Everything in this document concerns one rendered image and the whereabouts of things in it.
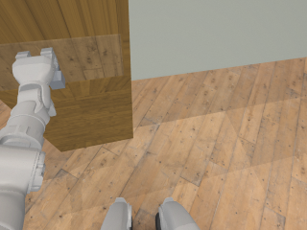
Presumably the robot thigh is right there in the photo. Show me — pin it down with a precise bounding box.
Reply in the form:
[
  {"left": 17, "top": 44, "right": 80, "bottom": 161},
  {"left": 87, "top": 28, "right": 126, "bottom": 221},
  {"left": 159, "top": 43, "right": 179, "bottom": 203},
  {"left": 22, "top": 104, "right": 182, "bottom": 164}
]
[
  {"left": 100, "top": 201, "right": 132, "bottom": 230},
  {"left": 158, "top": 201, "right": 200, "bottom": 230}
]

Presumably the left robot upper arm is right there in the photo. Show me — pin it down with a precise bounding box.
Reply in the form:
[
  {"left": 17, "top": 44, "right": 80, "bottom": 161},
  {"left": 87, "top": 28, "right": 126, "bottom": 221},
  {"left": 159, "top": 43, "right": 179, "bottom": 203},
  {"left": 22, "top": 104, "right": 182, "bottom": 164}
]
[{"left": 0, "top": 144, "right": 46, "bottom": 230}]

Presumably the right robot thigh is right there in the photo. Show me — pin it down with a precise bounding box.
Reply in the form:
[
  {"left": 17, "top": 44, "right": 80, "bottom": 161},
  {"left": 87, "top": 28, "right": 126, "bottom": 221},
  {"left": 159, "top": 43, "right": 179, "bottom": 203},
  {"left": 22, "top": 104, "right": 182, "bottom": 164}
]
[{"left": 158, "top": 201, "right": 200, "bottom": 230}]

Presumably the handle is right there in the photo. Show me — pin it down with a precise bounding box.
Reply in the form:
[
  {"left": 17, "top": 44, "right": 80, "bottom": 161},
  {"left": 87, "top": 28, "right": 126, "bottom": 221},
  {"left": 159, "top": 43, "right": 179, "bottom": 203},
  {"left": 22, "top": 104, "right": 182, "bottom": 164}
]
[{"left": 49, "top": 67, "right": 65, "bottom": 90}]

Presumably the left robot hand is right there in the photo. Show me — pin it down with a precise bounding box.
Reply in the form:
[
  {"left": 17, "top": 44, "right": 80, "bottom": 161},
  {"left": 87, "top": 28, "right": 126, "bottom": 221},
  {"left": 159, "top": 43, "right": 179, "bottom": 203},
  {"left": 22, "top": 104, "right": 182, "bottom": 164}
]
[{"left": 12, "top": 47, "right": 59, "bottom": 117}]

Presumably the robot left forearm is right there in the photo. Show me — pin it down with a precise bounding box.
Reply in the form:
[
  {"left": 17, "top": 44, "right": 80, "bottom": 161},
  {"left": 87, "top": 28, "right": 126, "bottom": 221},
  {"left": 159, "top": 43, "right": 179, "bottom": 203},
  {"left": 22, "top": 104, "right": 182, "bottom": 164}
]
[{"left": 0, "top": 80, "right": 51, "bottom": 151}]

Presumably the drawer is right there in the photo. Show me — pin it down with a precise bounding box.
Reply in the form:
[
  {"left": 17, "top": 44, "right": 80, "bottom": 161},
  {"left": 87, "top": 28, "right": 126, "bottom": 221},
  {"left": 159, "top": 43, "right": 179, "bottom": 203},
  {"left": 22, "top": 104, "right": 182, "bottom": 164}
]
[{"left": 0, "top": 34, "right": 124, "bottom": 91}]

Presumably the left robot thigh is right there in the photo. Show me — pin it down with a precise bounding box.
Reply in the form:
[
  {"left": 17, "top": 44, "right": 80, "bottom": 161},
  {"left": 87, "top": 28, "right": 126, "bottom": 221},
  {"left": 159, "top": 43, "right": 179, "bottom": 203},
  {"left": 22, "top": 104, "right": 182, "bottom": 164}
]
[{"left": 100, "top": 201, "right": 132, "bottom": 230}]

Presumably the cabinet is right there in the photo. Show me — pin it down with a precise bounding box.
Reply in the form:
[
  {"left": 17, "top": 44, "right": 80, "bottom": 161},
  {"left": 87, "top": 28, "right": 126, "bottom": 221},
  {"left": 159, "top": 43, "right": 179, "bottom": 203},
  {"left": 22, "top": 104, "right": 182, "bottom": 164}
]
[{"left": 0, "top": 0, "right": 133, "bottom": 152}]

